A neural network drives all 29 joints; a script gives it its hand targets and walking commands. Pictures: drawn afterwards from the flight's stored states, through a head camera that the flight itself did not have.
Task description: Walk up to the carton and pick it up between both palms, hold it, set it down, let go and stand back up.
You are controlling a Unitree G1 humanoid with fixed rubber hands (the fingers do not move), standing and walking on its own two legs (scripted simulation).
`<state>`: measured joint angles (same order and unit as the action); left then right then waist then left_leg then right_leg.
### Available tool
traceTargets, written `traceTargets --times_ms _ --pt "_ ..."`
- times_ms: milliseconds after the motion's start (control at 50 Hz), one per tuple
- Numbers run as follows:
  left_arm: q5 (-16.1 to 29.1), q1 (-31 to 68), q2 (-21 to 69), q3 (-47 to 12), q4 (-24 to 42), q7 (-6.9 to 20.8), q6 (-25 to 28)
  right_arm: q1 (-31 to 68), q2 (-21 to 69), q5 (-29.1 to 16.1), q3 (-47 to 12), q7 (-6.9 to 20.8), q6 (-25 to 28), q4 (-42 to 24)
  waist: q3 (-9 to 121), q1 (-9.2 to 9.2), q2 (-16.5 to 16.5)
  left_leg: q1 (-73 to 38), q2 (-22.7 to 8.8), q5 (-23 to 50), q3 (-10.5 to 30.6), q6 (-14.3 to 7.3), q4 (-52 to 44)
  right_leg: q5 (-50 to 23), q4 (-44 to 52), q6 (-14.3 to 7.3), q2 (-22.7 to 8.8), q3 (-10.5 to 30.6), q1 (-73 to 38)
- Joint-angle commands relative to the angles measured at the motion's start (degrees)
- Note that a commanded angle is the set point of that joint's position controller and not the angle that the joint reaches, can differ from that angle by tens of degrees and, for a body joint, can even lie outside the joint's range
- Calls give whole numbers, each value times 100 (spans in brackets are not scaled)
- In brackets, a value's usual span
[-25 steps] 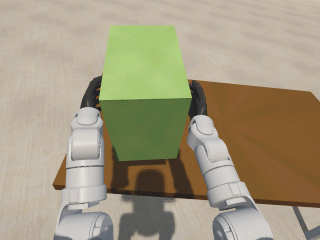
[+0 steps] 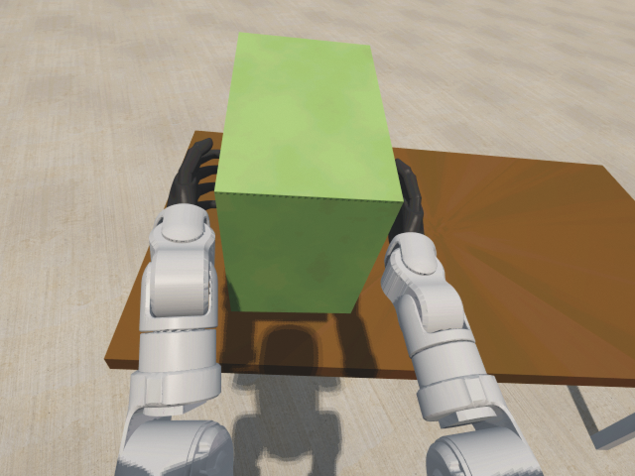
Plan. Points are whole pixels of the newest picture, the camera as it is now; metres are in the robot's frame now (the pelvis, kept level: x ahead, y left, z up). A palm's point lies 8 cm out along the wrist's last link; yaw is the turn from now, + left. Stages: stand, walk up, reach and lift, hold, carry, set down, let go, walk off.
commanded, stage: hold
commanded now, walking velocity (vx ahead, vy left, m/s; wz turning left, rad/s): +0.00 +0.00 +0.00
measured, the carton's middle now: (298, 182) +0.42 +0.00 +0.17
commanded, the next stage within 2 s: set down in 1.76 s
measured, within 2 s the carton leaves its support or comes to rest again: neither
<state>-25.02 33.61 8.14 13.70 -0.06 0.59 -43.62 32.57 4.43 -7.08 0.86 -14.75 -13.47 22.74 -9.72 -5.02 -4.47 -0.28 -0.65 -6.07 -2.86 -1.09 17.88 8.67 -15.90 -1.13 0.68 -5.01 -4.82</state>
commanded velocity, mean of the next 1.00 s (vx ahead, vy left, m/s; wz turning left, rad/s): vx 0.00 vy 0.00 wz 0.00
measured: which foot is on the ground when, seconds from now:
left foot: down 0.00-1.00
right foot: down 0.00-1.00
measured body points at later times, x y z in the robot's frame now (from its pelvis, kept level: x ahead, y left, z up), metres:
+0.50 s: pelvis +0.01 +0.00 +0.00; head -0.02 +0.04 +0.45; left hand +0.38 +0.14 +0.17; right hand +0.38 -0.11 +0.16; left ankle +0.06 +0.11 -0.75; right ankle +0.02 -0.10 -0.75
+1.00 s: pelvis +0.00 +0.00 +0.00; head -0.02 +0.03 +0.45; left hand +0.38 +0.13 +0.17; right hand +0.38 -0.12 +0.16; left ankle +0.06 +0.11 -0.75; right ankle +0.02 -0.10 -0.75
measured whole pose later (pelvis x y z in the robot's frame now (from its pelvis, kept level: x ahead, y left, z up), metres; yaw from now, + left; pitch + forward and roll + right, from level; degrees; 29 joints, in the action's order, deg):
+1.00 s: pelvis +0.00 +0.00 +0.00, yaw +0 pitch -11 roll -1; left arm -25.0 36.9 7.3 15.5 -6.1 0.3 -41.8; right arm 36.9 4.8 -5.4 3.7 -13.6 -10.8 29.5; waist -9.1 -4.2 -4.4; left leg 1.3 -0.5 -5.3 -2.4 -1.1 17.7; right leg 8.6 -16.6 -1.4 0.6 -5.5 -3.0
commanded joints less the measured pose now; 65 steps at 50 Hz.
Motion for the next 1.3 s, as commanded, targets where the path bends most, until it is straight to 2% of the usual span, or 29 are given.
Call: traceTargets --times_ms 0,120,300,420,500,580,740,840,980,1140,1280 --pt "858 3565 2383 -2245 297 818 341 5113 2370 -66 -1561 804 629 -1443 2999 89 537 -1218 62 327 -12 26 -164 116 350 334 108 -153 395" --pt "809 3723 2418 -2082 27 810 333 5256 2300 78 -1279 897 690 -1049 3026 29 554 -1233 28 250 14 30 -185 237 330 291 136 -193 445" --pt "918 3512 2546 -2305 258 874 403 4909 2351 -41 -1491 795 732 -1108 3246 -191 603 -1572 85 1449 59 171 114 -788 297 298 190 -252 165" --pt "983 3273 2588 -2568 638 888 459 4581 2437 -250 -1869 660 732 -1414 3237 -235 663 -1712 96 2064 127 262 274 -1354 269 341 201 -244 34" --pt "1009 3241 2584 -2664 756 864 509 4514 2512 -319 -2030 618 722 -1579 3154 -175 647 -1625 94 1947 149 253 262 -1298 270 347 180 -223 59" --pt "1018 3363 2584 -2680 678 827 565 4602 2578 -299 -2047 636 723 -1610 3066 -88 591 -1444 96 1434 132 180 159 -915 308 338 138 -199 193" --pt "1023 3663 2539 -2484 257 785 639 5012 2624 -129 -1793 742 782 -1461 3135 55 418 -1220 116 546 53 -19 -49 -198 359 335 88 -160 426" --pt "963 3764 2465 -2267 37 820 613 5127 2584 -29 -1592 791 784 -1183 3185 64 405 -1189 131 331 0 -73 -110 -22 352 330 80 -153 448" --pt "874 3679 2418 -2113 66 900 558 5028 2522 -24 -1564 780 792 -1019 3274 4 482 -1304 166 697 -45 -28 -44 -405 303 333 106 -182 238" --pt "948 3413 2449 -2385 593 932 540 4702 2539 -257 -1963 647 797 -1388 3318 -77 539 -1563 187 1569 26 96 169 -1245 230 372 143 -194 -5" --pt "972 3233 2462 -2570 838 931 486 4460 2522 -352 -2136 557 732 -1688 3076 -134 552 -1548 163 1585 63 145 178 -1273 267 377 125 -187 14"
